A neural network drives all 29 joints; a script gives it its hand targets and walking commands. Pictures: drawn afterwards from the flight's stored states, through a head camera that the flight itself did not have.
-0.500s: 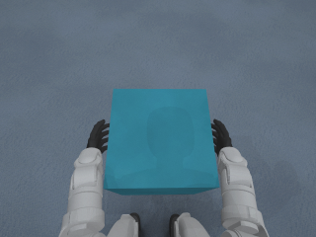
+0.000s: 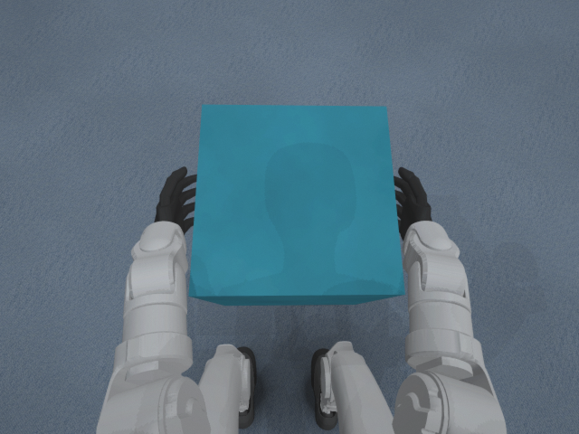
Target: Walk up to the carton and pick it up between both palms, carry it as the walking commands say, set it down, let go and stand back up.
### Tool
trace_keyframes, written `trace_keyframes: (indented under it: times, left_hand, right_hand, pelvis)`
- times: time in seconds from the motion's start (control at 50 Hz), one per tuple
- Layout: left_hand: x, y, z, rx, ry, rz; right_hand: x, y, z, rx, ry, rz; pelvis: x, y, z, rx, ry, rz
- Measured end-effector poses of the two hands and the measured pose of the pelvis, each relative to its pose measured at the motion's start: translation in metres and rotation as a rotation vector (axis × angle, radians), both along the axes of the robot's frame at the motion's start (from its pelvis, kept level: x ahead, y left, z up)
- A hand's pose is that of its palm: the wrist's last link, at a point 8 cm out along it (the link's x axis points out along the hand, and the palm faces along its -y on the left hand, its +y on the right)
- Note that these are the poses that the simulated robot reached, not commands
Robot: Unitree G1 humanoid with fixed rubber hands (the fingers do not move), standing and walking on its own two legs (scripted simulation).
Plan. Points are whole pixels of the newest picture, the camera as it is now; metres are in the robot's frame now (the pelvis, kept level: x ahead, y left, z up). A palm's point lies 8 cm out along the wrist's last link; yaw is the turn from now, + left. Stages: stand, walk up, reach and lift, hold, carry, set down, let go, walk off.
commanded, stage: set down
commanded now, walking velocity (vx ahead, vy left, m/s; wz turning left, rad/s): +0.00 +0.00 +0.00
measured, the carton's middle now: (292, 222) +0.42 -0.01 -0.13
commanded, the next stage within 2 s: none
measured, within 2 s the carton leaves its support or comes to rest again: neither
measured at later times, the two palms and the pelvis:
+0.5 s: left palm (194, 222) +0.44 +0.15 -0.15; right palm (395, 224) +0.42 -0.19 -0.15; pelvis -0.01 +0.00 -0.08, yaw +0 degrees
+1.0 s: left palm (207, 223) +0.46 +0.14 -0.24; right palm (380, 226) +0.45 -0.19 -0.24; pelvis -0.03 +0.00 -0.16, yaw -1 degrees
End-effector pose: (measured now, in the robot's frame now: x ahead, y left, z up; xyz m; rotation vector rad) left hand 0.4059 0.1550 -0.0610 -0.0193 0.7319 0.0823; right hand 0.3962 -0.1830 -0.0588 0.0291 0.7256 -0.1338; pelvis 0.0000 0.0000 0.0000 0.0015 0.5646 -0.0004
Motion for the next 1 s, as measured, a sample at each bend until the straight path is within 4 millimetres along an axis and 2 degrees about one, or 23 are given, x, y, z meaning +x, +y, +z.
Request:
trace_keyframes:
  times: [0.42, 1.0]
  left_hand:
    - [0.026, -0.008, -0.078, 0.005, -0.012, -0.003]
    - [0.056, -0.011, -0.181, 0.013, -0.018, -0.008]
  right_hand:
    - [0.023, -0.007, -0.078, 0.006, -0.011, -0.019]
    - [0.050, -0.009, -0.180, -0.012, -0.014, -0.027]
  pelvis:
    - [-0.009, -0.002, -0.067, -0.001, 0.178, -0.008]
    - [-0.026, 0.003, -0.155, -0.004, 0.270, -0.011]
